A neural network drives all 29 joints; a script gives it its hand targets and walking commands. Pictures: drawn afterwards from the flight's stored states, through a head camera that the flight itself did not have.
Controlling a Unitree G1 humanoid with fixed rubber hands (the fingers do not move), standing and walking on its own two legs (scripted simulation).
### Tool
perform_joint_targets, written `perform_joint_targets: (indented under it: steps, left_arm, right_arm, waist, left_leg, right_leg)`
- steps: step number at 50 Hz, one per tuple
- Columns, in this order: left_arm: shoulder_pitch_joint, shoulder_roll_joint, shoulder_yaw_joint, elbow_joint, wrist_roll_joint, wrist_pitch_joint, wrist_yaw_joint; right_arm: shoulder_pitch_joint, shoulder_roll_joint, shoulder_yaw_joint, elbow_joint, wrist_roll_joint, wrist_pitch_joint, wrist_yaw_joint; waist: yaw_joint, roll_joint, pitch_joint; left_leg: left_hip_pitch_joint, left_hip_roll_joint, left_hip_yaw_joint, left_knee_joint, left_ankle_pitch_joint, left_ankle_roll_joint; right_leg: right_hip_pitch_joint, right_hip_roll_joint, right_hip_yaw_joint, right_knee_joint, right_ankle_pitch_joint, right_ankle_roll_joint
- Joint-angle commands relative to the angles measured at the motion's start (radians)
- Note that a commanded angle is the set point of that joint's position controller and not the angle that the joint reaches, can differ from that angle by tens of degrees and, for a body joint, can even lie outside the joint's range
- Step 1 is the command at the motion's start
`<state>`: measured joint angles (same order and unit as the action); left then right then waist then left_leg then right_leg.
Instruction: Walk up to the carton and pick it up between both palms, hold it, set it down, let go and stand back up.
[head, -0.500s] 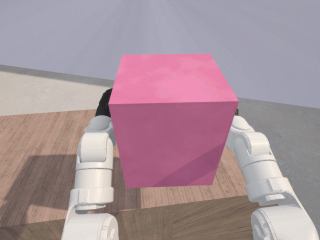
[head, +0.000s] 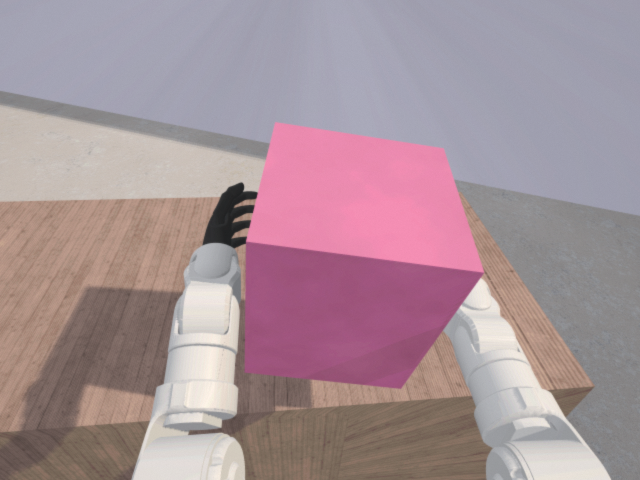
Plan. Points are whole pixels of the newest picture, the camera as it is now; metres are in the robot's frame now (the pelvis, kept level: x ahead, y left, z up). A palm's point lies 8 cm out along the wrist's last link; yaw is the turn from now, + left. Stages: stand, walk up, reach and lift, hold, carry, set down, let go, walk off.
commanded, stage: set down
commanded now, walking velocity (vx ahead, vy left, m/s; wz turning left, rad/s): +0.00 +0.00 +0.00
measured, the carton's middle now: (341, 263) +0.36 +0.00 +0.14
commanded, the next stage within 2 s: none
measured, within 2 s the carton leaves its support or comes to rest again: neither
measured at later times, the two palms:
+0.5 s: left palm (243, 250) +0.39 +0.13 +0.14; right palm (466, 276) +0.37 -0.17 +0.11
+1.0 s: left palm (251, 263) +0.40 +0.13 +0.11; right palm (465, 286) +0.38 -0.17 +0.09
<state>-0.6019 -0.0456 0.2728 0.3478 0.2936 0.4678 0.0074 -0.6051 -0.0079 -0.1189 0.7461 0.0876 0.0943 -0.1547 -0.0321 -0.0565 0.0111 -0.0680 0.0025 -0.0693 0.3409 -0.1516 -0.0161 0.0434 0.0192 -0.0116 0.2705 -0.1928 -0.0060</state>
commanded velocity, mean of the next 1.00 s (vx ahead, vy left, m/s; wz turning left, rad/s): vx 0.00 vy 0.00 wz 0.00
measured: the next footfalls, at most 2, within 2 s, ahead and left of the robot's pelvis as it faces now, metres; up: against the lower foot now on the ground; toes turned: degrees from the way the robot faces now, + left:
none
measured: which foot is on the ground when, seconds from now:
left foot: down 0.00-1.00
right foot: down 0.00-1.00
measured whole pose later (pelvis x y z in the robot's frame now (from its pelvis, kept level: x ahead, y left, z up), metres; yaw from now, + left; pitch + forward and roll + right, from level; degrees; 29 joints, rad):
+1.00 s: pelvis +0.01 -0.01 +0.00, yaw -1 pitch +0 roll +0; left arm -0.65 -0.05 0.31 0.67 0.26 0.21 0.04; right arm -0.62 0.00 -0.25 0.88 -0.06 -0.03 -0.12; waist -0.01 -0.04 -0.03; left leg -0.18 0.03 -0.04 0.32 -0.14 -0.03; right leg -0.09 0.03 -0.02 0.28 -0.19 -0.02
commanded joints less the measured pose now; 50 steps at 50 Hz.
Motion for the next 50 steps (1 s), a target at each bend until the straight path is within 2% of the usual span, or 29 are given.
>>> perform_joint_targets:
  steps: [1, 3, 5, 7, 12, 19, 21, 24, 26, 27, 33, 34, 37, 40, 43, 46, 48, 50]
  left_arm:
    - [-0.748, -0.663, -0.566, -0.138, -0.158, -0.104, -0.128]
    - [-0.736, -0.662, -0.574, -0.141, -0.162, -0.107, -0.126]
    - [-0.732, -0.672, -0.59, -0.153, -0.168, -0.112, -0.118]
    - [-0.722, -0.661, -0.573, -0.146, -0.16, -0.116, -0.11]
    - [-0.721, -0.658, -0.569, -0.149, -0.165, -0.129, -0.097]
    - [-0.641, -0.597, -0.426, -0.016, -0.093, -0.115, -0.134]
    - [-0.659, -0.612, -0.426, -0.014, -0.095, -0.129, -0.137]
    - [-0.676, -0.624, -0.426, -0.012, -0.103, -0.157, -0.132]
    - [-0.703, -0.642, -0.452, -0.023, -0.122, -0.184, -0.123]
    - [-0.724, -0.643, -0.459, -0.03, -0.128, -0.199, -0.119]
    - [-0.732, -0.646, -0.451, 0.04, -0.115, -0.24, -0.11]
    - [-0.736, -0.647, -0.451, 0.052, -0.12, -0.247, -0.109]
    - [-0.777, -0.66, -0.457, 0.061, -0.126, -0.282, -0.097]
    - [-0.76, -0.654, -0.436, 0.104, -0.117, -0.301, -0.093]
    - [-0.727, -0.649, -0.394, 0.165, -0.092, -0.303, -0.094]
    - [-0.745, -0.621, -0.343, 0.197, -0.082, -0.318, -0.099]
    - [-0.752, -0.624, -0.318, 0.226, -0.067, -0.329, -0.096]
    - [-0.746, -0.62, -0.3, 0.257, -0.063, -0.341, -0.093]
  right_arm:
    - [-1.053, 0.527, 0.408, -0.478, 0.044, -0.145, 0.087]
    - [-1.045, 0.528, 0.414, -0.489, 0.043, -0.147, 0.088]
    - [-1.036, 0.529, 0.425, -0.506, 0.053, -0.148, 0.092]
    - [-1.021, 0.531, 0.429, -0.496, 0.056, -0.141, 0.093]
    - [-1.005, 0.553, 0.45, -0.502, 0.074, -0.127, 0.094]
    - [-0.942, 0.531, 0.374, -0.371, 0.021, -0.111, 0.1]
    - [-0.952, 0.535, 0.357, -0.364, 0.013, -0.128, 0.107]
    - [-0.971, 0.553, 0.358, -0.38, 0.001, -0.152, 0.11]
    - [-0.982, 0.56, 0.361, -0.398, -0.009, -0.172, 0.11]
    - [-0.983, 0.566, 0.357, -0.388, -0.018, -0.177, 0.111]
    - [-0.952, 0.56, 0.297, -0.314, -0.075, -0.196, 0.119]
    - [-0.959, 0.561, 0.294, -0.317, -0.081, -0.202, 0.121]
    - [-0.965, 0.574, 0.274, -0.3, -0.096, -0.218, 0.13]
    - [-0.959, 0.577, 0.271, -0.281, -0.108, -0.224, 0.137]
    - [-0.958, 0.559, 0.245, -0.247, -0.122, -0.225, 0.144]
    - [-0.948, 0.564, 0.211, -0.198, -0.15, -0.227, 0.158]
    - [-0.949, 0.562, 0.177, -0.16, -0.165, -0.236, 0.172]
    - [-0.958, 0.559, 0.154, -0.173, -0.181, -0.25, 0.181]
  waist:
    - [-0.046, 0.086, -0.544]
    - [-0.045, 0.081, -0.556]
    - [-0.037, 0.099, -0.586]
    - [-0.029, 0.079, -0.57]
    - [-0.006, 0.089, -0.59]
    - [0.021, 0.039, -0.458]
    - [0.023, 0.064, -0.479]
    - [0.021, 0.054, -0.535]
    - [0.003, 0.05, -0.597]
    - [0.004, 0.054, -0.608]
    - [-0.007, 0.061, -0.577]
    - [-0.011, 0.054, -0.599]
    - [-0.008, 0.079, -0.649]
    - [-0.002, 0.058, -0.655]
    - [0.015, 0.063, -0.611]
    - [0.032, 0.041, -0.588]
    - [0.042, 0.058, -0.593]
    - [0.055, 0.061, -0.614]
  left_leg:
    - [0.303, -0.02, 0.08, 0.049, 0.437, -0.048]
    - [0.291, -0.021, 0.078, 0.045, 0.404, -0.045]
    - [0.289, -0.022, 0.073, 0.053, 0.432, -0.044]
    - [0.277, -0.021, 0.068, 0.051, 0.429, -0.042]
    - [0.264, -0.025, 0.065, 0.048, 0.438, -0.04]
    - [0.166, -0.03, 0.094, -0.011, 0.279, -0.007]
    - [0.177, -0.026, 0.095, -0.006, 0.316, -0.016]
    - [0.204, -0.029, 0.099, 0.015, 0.383, -0.023]
    - [0.214, -0.029, 0.096, 0.029, 0.42, -0.03]
    - [0.219, -0.026, 0.092, 0.032, 0.424, -0.033]
    - [0.19, -0.022, 0.099, 0.021, 0.366, -0.033]
    - [0.19, -0.022, 0.102, 0.022, 0.366, -0.033]
    - [0.192, -0.02, 0.096, 0.031, 0.4, -0.04]
    - [0.184, -0.018, 0.102, 0.031, 0.412, -0.038]
    - [0.152, -0.017, 0.107, 0.017, 0.374, -0.03]
    - [0.117, -0.016, 0.121, -0.004, 0.322, -0.025]
    - [0.126, -0.009, 0.126, -0.013, 0.308, -0.028]
    - [0.114, -0.011, 0.135, -0.01, 0.313, -0.026]
  right_leg:
    - [-0.01, 0.037, -0.085, -0.015, 0.372, 0.052]
    - [-0.014, 0.03, -0.083, -0.014, 0.365, 0.052]
    - [-0.012, 0.03, -0.076, -0.004, 0.387, 0.053]
    - [-0.007, 0.03, -0.075, -0.001, 0.405, 0.059]
    - [0.009, 0.032, -0.066, 0.011, 0.441, 0.064]
    - [0.037, 0.016, -0.06, 0.002, 0.418, 0.081]
    - [0.035, 0.017, -0.061, 0.01, 0.442, 0.074]
    - [0.047, 0.023, -0.066, 0.018, 0.507, 0.079]
    - [0.058, 0.026, -0.069, 0.03, 0.562, 0.079]
    - [0.047, 0.026, -0.073, 0.031, 0.566, 0.078]
    - [0.021, 0.017, -0.069, 0.026, 0.531, 0.075]
    - [0.025, 0.019, -0.072, 0.024, 0.529, 0.075]
    - [0.007, 0.016, -0.072, 0.033, 0.558, 0.073]
    - [0.017, 0.014, -0.072, 0.035, 0.576, 0.073]
    - [0.014, 0.006, -0.066, 0.034, 0.561, 0.075]
    - [0.019, 0.008, -0.073, 0.031, 0.508, 0.075]
    - [-0.011, 0.008, -0.076, 0.022, 0.459, 0.066]
    - [-0.013, 0.008, -0.075, 0.015, 0.446, 0.063]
